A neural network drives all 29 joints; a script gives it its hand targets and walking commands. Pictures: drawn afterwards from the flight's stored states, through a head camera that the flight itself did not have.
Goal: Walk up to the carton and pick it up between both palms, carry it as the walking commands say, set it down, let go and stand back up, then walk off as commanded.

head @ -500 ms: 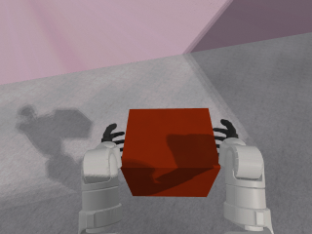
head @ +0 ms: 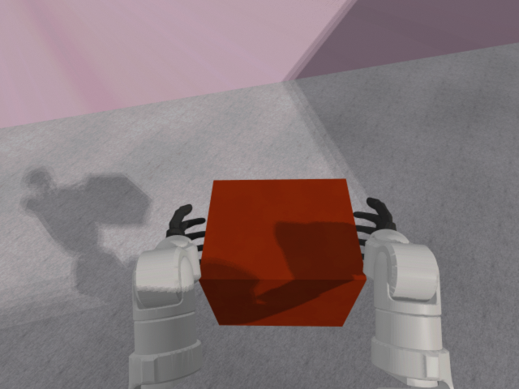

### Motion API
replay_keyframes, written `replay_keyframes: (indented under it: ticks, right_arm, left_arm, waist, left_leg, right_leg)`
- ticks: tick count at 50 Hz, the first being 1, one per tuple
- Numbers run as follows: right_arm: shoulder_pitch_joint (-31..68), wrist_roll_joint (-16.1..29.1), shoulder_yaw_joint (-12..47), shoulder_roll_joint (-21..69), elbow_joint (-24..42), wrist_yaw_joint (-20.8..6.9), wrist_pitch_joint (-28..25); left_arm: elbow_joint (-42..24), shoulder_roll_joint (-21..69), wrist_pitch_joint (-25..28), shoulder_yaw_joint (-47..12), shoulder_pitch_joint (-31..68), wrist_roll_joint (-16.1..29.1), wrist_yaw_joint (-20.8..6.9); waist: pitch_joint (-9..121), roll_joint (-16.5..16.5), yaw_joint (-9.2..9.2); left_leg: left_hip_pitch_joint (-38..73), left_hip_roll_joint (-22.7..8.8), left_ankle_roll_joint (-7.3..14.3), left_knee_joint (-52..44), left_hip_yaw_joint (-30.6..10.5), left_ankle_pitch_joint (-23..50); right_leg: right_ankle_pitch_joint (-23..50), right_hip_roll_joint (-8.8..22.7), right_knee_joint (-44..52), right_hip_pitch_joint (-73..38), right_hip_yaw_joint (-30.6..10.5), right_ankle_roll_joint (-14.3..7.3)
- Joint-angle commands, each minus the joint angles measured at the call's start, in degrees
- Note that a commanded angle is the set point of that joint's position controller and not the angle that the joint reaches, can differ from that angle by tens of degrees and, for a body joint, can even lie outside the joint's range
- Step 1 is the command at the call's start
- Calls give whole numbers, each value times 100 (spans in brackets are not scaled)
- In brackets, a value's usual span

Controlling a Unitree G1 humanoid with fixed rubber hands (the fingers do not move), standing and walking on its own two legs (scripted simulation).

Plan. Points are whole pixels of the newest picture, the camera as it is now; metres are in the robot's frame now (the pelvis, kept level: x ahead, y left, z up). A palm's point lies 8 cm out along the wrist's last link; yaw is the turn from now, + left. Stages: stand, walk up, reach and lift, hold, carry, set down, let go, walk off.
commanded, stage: carry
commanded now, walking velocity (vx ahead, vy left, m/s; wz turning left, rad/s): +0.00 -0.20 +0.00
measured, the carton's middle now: (279, 255) +0.33 -0.01 +0.01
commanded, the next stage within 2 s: none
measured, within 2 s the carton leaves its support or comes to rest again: neither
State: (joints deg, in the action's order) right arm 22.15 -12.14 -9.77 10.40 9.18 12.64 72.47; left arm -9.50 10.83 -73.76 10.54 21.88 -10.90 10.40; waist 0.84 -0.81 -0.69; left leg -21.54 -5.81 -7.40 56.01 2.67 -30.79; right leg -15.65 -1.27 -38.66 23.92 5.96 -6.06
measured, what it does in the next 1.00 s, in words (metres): steps to the right: left foot, then right foot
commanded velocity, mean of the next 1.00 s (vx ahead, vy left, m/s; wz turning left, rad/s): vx -0.01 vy -0.06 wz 0.00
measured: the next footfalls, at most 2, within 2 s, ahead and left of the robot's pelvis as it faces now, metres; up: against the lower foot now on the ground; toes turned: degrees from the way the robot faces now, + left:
left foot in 0.22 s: -0.01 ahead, +0.08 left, +0.00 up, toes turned +8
right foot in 0.44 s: +0.05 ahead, -0.24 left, +0.00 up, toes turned -5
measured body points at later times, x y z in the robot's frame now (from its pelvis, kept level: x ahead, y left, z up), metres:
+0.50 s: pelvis -0.04 -0.14 +0.00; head -0.03 -0.13 +0.44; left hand +0.27 +0.00 +0.08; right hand +0.27 -0.30 +0.09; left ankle -0.06 +0.06 -0.71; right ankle +0.01 -0.24 -0.72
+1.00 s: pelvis -0.07 -0.18 +0.00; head -0.08 -0.18 +0.45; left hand +0.22 -0.01 +0.09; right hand +0.25 -0.31 +0.10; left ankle -0.08 -0.07 -0.72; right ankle +0.01 -0.24 -0.72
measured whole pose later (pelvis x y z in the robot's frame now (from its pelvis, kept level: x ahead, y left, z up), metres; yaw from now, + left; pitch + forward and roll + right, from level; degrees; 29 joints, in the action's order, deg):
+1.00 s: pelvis -0.07 -0.18 +0.00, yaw +4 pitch +0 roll +0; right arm 22.2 -12.1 -9.8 10.9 9.0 12.3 72.4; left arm -11.0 10.3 -74.7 9.8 21.3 -10.8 11.0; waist 1.5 -0.5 -0.6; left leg -17.0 -0.7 1.4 39.0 4.0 -21.7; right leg -13.1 0.4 -36.2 23.3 10.0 -4.6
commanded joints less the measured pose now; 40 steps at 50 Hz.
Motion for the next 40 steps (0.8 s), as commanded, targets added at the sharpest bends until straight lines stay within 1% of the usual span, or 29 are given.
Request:
replay_keyframes:
  ticks: [1, 3, 5, 7, 8, 9, 10, 11, 12, 13, 14, 15, 16, 17, 19, 20, 21, 22, 23, 25, 26, 29, 31, 32, 35, 37, 38, 39, 40]
  right_arm:
    - [3879, 3398, 4285, 5961, 575, -2144, -15]
    - [4005, 3431, 4237, 6015, 703, -2131, 11]
    - [3840, 3416, 4226, 5870, 712, -2138, 1]
    - [3842, 3385, 4101, 5906, 628, -2156, 15]
    - [3740, 3373, 4041, 5832, 740, -2174, 8]
    - [3311, 3281, 3925, 5914, 463, -2183, 41]
    - [3378, 3266, 3888, 5822, 671, -2198, -27]
    - [3449, 3215, 3868, 5914, 669, -2208, -34]
    - [3386, 3213, 3942, 5855, 666, -2193, -87]
    - [3818, 3271, 3983, 5943, 442, -2225, -27]
    - [3687, 3239, 4005, 5901, 424, -2231, 9]
    - [3413, 3206, 3931, 5896, 244, -2254, 10]
    - [3494, 3220, 4011, 5917, 506, -2268, -13]
    - [3362, 3160, 3887, 5961, 202, -2281, 28]
    - [3561, 3169, 3920, 5863, 430, -2305, -54]
    - [3313, 3104, 3855, 5791, 219, -2313, -40]
    - [3240, 3061, 3895, 5770, 218, -2293, -23]
    - [3137, 3010, 4009, 5704, 349, -2301, -37]
    - [3268, 3104, 4025, 5962, 219, -2302, -53]
    - [3843, 3333, 4206, 5981, 540, -2271, -80]
    - [3876, 3407, 4310, 5911, 675, -2263, -95]
    - [3620, 3210, 4264, 5923, 401, -2184, -23]
    - [3865, 3247, 4247, 5949, 361, -2159, 8]
    - [3639, 3205, 4190, 5856, 278, -2176, 11]
    - [3764, 3312, 4167, 5936, 501, -2174, -12]
    - [3641, 3311, 4165, 5969, 407, -2219, 45]
    - [3600, 3299, 4176, 5931, 484, -2208, 36]
    - [3620, 3368, 4166, 5897, 480, -2237, 32]
    - [3700, 3361, 4152, 5926, 536, -2268, 10]
  left_arm:
    - [-694, 5626, 140, -4137, 3675, 3270, -2108]
    - [-833, 5648, 138, -4127, 3705, 3246, -2095]
    - [-700, 5519, 134, -4085, 3402, 3174, -2105]
    - [-725, 5577, 117, -4118, 3546, 3133, -2068]
    - [-913, 5603, 153, -4205, 3617, 3133, -2027]
    - [-1044, 5501, 127, -4202, 3617, 3113, -1968]
    - [-1034, 5484, 127, -4259, 3654, 3133, -1982]
    - [-962, 5609, 99, -4357, 3615, 3109, -1957]
    - [-1086, 5496, 107, -4394, 3951, 3198, -1990]
    - [-769, 5551, 114, -4257, 3970, 3074, -1990]
    - [-731, 5639, 104, -4220, 3970, 3146, -2010]
    - [-517, 5617, 75, -4184, 3628, 3105, -1996]
    - [-758, 5707, 93, -4293, 3700, 3216, -1992]
    - [-776, 5703, 82, -4337, 3822, 3211, -1945]
    - [-926, 5756, 122, -4474, 3991, 3268, -1929]
    - [-1084, 5669, 126, -4571, 4029, 3284, -1915]
    - [-980, 5708, 126, -4480, 3887, 3226, -1924]
    - [-816, 5614, 132, -4360, 3543, 3177, -1966]
    - [-721, 5742, 119, -4405, 3714, 3214, -2032]
    - [-756, 5649, 155, -4271, 3677, 3073, -2094]
    - [-824, 5540, 170, -4144, 3541, 3040, -2105]
    - [-533, 5660, 151, -4049, 3485, 3095, -2186]
    - [-232, 5654, 121, -3929, 3348, 3030, -2205]
    - [-479, 5528, 140, -3978, 3432, 3066, -2197]
    - [-902, 5610, 173, -4087, 3823, 3158, -2135]
    - [-848, 5674, 132, -4122, 3793, 3137, -2091]
    - [-847, 5596, 121, -4098, 3624, 3102, -2089]
    - [-788, 5610, 102, -4175, 3691, 3148, -2070]
    - [-763, 5620, 87, -4167, 3602, 3102, -2055]
  waist:
    - [2471, -1020, 77]
    - [2570, -957, 98]
    - [2665, -1271, 104]
    - [2683, -1366, 66]
    - [2872, -1281, 78]
    - [3074, -1000, 8]
    - [3129, -381, -275]
    - [3173, 2358, -77]
    - [2295, 1952, 11]
    - [1942, 1466, 81]
    - [1882, 797, 83]
    - [1879, 969, 69]
    - [1936, 1080, 14]
    - [2094, 1731, 33]
    - [2175, 2293, -37]
    - [2465, 2238, 51]
    - [2703, 1346, 89]
    - [2642, -478, 54]
    - [2815, -1070, 29]
    - [2395, -882, 86]
    - [2134, -764, 80]
    - [2344, -1098, 76]
    - [2400, -854, 105]
    - [2525, -989, 132]
    - [2647, -1038, 114]
    - [2806, -874, 65]
    - [2744, -990, 80]
    - [2770, -551, 60]
    - [2796, -190, 68]
  left_leg:
    - [-1013, 231, 318, 525, 389, -51]
    - [-833, 351, 400, 265, 451, -210]
    - [-272, 486, 543, -407, 553, -121]
    - [570, 666, 639, -1604, 967, -27]
    - [1082, 773, 635, -2488, 1116, 305]
    - [1836, 464, 646, -3284, 1074, 1104]
    - [3146, -525, 1192, -4028, 250, 1049]
    - [2957, -2879, 1922, -3587, -2872, 2098]
    - [1765, -3260, 2243, -3831, -3210, 1982]
    - [1256, -2756, 2025, -3561, -2495, 1958]
    - [1742, -2173, 1669, -3098, -1841, 3280]
    - [2017, -1646, 1332, -2932, -1072, 4701]
    - [2252, -1418, 1228, -2648, -803, 5800]
    - [2115, -1300, 1038, -2460, -570, 6293]
    - [1642, -1115, 865, -2353, -196, 5338]
    - [1215, -1013, 609, -2026, -24, 4142]
    - [626, -809, 405, -1274, 205, 2544]
    - [-301, -363, 191, -658, 419, 471]
    - [-857, 96, 115, -38, 467, -888]
    - [-732, 40, 290, 212, -56, -516]
    - [-823, 55, 270, 459, 75, -288]
    - [-805, 106, 342, 350, 47, 143]
    - [-629, 332, 447, -366, 109, -54]
    - [-521, 461, 453, -389, 194, -105]
    - [-14, 588, 554, -1251, 173, 79]
    - [486, 623, 679, -2253, 185, 577]
    - [765, 596, 708, -2363, 165, 1039]
    - [1329, 481, 836, -2642, 50, 1226]
    - [1581, 46, 993, -2929, -484, 1466]
  right_leg:
    - [3019, 1285, 1483, -2367, -1319, 225]
    - [3754, 1370, 1500, -2428, -1462, 219]
    - [3044, 1293, 1893, -2100, -1361, 425]
    - [3863, 1052, 2174, -1828, -914, 1234]
    - [4066, 915, 2061, -1888, -666, 1264]
    - [4723, 789, 1641, -1733, -311, 1476]
    - [5591, 417, 303, -298, 240, 2472]
    - [-480, 263, -2261, 781, -468, 1585]
    - [-1588, 379, -3229, 1495, -1283, 1087]
    - [-1315, 538, -3599, 1403, -1745, 759]
    - [-1165, 541, -2879, 1707, -1549, 547]
    - [-1019, 395, -2100, 1586, -965, 563]
    - [-1138, 180, -1355, 1436, -565, 639]
    - [-1158, 193, -747, 816, -508, 595]
    - [-829, -94, 260, -39, 152, 655]
    - [-102, 71, 1036, -824, -40, 532]
    - [791, 523, 1326, -1736, -426, 504]
    - [2502, 1445, 1367, -2199, -1370, 379]
    - [4156, 2433, 1433, -2480, -2560, 64]
    - [1345, 1907, 1726, -1770, -1945, 77]
    - [993, 1742, 1880, -1612, -1891, 119]
    - [1631, 1697, 1723, -1933, -1598, 214]
    - [2332, 1633, 1595, -2136, -1673, -89]
    - [2188, 1726, 1776, -2085, -1904, -20]
    - [2127, 1614, 1753, -2005, -1730, -40]
    - [2184, 1568, 1541, -1943, -1568, -171]
    - [2248, 1535, 1553, -1692, -1564, -42]
    - [1940, 1527, 1566, -1277, -1488, 27]
    - [1402, 1313, 1310, -935, -1172, 152]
